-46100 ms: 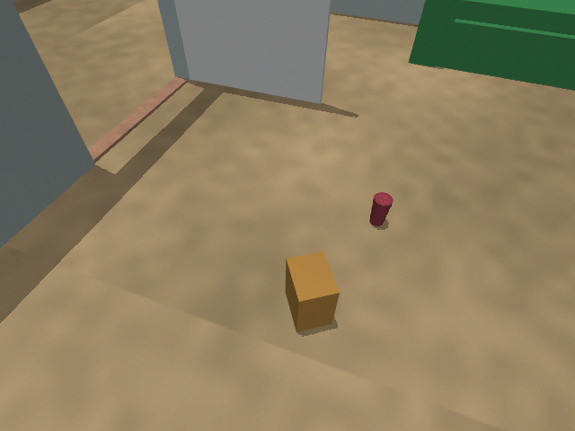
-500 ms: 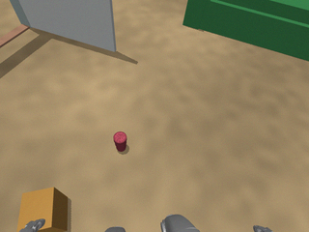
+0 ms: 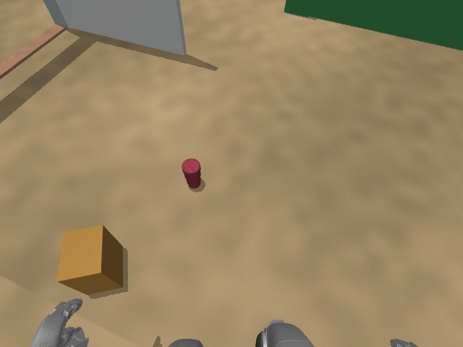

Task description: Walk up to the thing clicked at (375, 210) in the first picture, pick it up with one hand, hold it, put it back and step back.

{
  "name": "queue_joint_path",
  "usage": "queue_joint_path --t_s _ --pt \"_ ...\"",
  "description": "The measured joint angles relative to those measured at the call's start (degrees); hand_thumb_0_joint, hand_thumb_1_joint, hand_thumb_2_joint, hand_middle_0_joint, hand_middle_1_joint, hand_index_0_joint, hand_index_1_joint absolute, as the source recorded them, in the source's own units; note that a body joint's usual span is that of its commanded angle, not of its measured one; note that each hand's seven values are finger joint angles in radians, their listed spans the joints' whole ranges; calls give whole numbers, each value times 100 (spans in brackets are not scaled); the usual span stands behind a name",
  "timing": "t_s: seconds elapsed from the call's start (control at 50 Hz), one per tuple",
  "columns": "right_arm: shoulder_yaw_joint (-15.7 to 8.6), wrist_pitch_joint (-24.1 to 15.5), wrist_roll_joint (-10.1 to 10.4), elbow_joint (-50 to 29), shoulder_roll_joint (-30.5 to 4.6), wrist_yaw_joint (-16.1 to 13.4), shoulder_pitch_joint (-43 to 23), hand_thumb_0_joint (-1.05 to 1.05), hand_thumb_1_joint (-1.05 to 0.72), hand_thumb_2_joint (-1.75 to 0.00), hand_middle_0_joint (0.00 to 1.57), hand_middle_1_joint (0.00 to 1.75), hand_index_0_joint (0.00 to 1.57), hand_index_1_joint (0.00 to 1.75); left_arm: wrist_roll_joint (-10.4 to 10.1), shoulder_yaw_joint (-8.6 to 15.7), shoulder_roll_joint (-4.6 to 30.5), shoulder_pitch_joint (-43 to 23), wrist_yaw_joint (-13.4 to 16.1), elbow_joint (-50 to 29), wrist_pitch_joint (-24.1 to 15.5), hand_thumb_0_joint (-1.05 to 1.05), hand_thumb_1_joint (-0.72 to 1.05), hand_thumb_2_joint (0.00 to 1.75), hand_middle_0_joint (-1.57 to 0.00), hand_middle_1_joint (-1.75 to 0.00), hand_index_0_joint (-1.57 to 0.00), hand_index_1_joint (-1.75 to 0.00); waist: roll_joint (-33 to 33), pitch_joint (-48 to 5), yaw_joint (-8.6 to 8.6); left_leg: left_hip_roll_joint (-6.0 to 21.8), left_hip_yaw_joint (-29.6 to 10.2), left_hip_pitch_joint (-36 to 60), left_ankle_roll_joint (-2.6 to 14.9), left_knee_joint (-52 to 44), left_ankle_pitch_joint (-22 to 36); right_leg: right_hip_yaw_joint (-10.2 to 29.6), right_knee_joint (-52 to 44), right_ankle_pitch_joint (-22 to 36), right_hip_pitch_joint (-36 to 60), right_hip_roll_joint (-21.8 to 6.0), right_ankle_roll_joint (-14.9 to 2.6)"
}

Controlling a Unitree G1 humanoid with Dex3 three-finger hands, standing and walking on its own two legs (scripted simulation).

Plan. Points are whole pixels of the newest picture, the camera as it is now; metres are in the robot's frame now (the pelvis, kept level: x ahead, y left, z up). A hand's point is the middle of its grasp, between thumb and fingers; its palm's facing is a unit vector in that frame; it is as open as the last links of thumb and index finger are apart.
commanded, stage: step back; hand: left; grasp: from the side
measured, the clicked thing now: (192, 174) +0.85 +0.19 -0.67
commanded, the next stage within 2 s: stand in 1.30 s
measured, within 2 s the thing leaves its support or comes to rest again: neither
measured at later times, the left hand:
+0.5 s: hand out of the picture -0.09 +0.23 -0.12, palm faces -0.04 -0.91 -0.41, open 7.4 cm
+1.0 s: hand out of the picture -0.03 +0.23 -0.13, palm faces +0.00 -0.92 -0.39, open 7.4 cm
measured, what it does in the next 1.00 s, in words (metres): walks backwards: right foot, then left foot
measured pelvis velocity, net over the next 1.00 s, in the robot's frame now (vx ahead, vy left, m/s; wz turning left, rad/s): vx -0.12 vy -0.04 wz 0.00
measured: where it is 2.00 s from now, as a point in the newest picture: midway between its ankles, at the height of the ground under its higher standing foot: outside the picture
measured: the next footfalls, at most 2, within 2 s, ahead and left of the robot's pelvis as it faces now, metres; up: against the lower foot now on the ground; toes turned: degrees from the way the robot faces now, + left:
right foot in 0.34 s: -0.13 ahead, -0.16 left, +0.00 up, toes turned -3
left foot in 0.68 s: -0.09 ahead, +0.09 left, +0.00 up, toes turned -1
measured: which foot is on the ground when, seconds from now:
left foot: down 0.00-0.38, up 0.40-0.66, down 0.68-1.00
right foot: down 0.00-0.02, up 0.04-0.32, down 0.34-0.72, up 0.74-0.98, down 1.00-1.00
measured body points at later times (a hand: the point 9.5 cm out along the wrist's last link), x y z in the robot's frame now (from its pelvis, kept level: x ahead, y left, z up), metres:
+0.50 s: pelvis -0.14 -0.04 +0.02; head -0.13 -0.06 +0.46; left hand -0.09 +0.27 -0.10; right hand -0.06 -0.37 -0.11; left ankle -0.08 +0.11 -0.67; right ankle -0.17 -0.16 -0.72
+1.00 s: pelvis -0.12 -0.04 +0.01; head -0.10 -0.04 +0.46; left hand -0.03 +0.28 -0.10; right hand -0.06 -0.35 -0.11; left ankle -0.13 +0.09 -0.72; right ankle -0.06 -0.16 -0.72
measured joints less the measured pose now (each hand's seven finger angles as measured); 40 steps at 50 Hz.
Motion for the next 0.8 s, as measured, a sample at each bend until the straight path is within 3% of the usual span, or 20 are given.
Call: queue_joint_path --t_s 0.04,0.06,0.1,0.14,0.2,0.26,0.34,0.38,0.4,0.44,0.46,0.5,0.58,0.66,0.7,0.74,0.8 --pt "16 0 -68 95 236 24 -87 0 -91 -90 20 30 21 30 -50 43 136 -181 10 3 69 1 90 90 -21 -30 -21 -30 -477 229 117 -238 221 110 114 -182 218 265 293 13 -130 -188 -38" --pt "53 16 -87 84 280 67 -74 1 -91 -90 20 30 21 30 -81 44 128 -187 20 35 106 1 90 90 -20 -30 -21 -30 -530 219 137 -222 250 63 143 -146 253 405 546 -410 -213 -77 -66" --pt "96 23 -112 52 258 119 -35 1 -90 -90 20 30 21 30 -92 -9 35 -148 28 154 176 1 90 90 -20 -30 -20 -30 -334 114 16 -14 89 -86 177 -61 325 535 1459 -1258 -367 336 -51" --pt "98 33 -145 31 240 99 -35 1 -90 -90 20 30 21 30 -123 -42 -13 -51 -18 243 205 1 90 90 -20 -30 -20 -30 -211 -9 -15 169 21 -147 170 -204 504 709 2328 -1439 -439 630 -52" --pt "70 17 -150 -46 198 73 -120 1 -90 -90 20 30 21 30 -146 -29 -3 147 -78 313 159 1 90 90 -20 -30 -21 -30 -188 -174 50 347 78 -296 112 -421 781 881 2831 -1309 -309 713 -7" --pt "21 -28 -150 -137 134 98 -248 1 -90 -90 20 30 21 30 -125 -8 47 297 -115 459 62 1 90 90 -20 -30 -21 -30 -216 -224 75 422 128 -481 88 -479 974 818 1971 -1223 241 481 97" --pt "-21 18 -169 -213 3 184 -434 0 -90 -90 20 30 21 30 -101 -30 92 545 -132 806 -141 1 90 90 -20 -30 -21 -30 -195 -316 130 546 310 -789 59 -185 992 458 -203 -1066 1187 161 81" --pt "-99 92 -149 -126 -150 185 -459 0 -90 -90 20 30 21 30 -34 -32 -108 560 -116 1090 -219 1 90 90 -20 -30 -21 -30 275 -235 22 741 -24 -890 128 161 690 199 -495 -723 1411 437 13" --pt "-127 131 -140 -61 -157 166 -365 0 -90 -90 20 30 21 30 8 -46 -161 652 -130 1147 -236 1 90 90 -20 -30 -21 -30 349 -339 15 634 -212 -954 117 307 272 144 -490 -696 1397 453 -17" --pt "-133 186 -107 123 -110 166 -154 0 -90 -90 20 30 21 30 70 -62 -169 860 -147 1207 -236 1 90 90 -20 -30 -21 -30 197 -603 210 279 -337 -1051 26 829 -248 282 -405 -757 1265 289 -149" --pt "-124 187 -78 207 -113 193 -83 0 -90 -90 20 30 21 30 75 -58 -175 934 -139 1245 -240 1 90 90 -21 -30 -21 -30 138 -662 278 154 -372 -1038 1 1067 -238 350 -449 -705 1256 206 -169" --pt "-124 133 -35 321 -173 218 59 0 -90 -90 20 30 21 30 57 -56 -216 989 -119 1320 -278 1 90 90 -21 -30 -21 -30 186 -708 238 15 -521 -985 -25 1298 -41 314 -643 -512 1301 117 -79" --pt "-115 87 -54 540 -209 240 315 0 -91 -90 20 30 21 30 48 -39 -202 936 -135 1275 -403 1 90 90 -21 -30 -21 -30 358 -704 163 95 -496 -672 -75 961 -39 86 -796 -406 1292 87 -14" --pt "-81 27 -101 726 -74 318 460 1 -91 -90 20 30 21 30 27 9 -44 783 -149 1123 -428 1 90 90 -21 -30 -21 -30 280 -642 133 208 -105 -196 -66 25 -225 -164 -649 -510 1207 -32 14" --pt "-93 -47 -113 781 37 333 422 1 -91 -90 20 30 21 30 -4 4 65 691 -143 1088 -396 1 90 90 -21 -30 -21 -30 80 -538 142 88 27 38 4 -486 437 -159 -426 -631 1140 -196 75" --pt "-112 -144 -143 748 150 341 344 1 -91 -90 20 30 21 30 -45 -6 127 676 -121 1106 -354 1 90 90 -21 -30 -21 -30 -162 -461 188 -49 203 145 62 -584 586 45 33 -739 966 -313 -5" --pt "-129 -264 -137 606 175 361 375 1 -90 -90 20 30 21 30 -78 -65 75 619 -126 1247 -270 1 90 90 -20 -30 -21 -30 -73 -554 28 36 110 166 190 -576 494 142 1023 -1370 573 -30 -131"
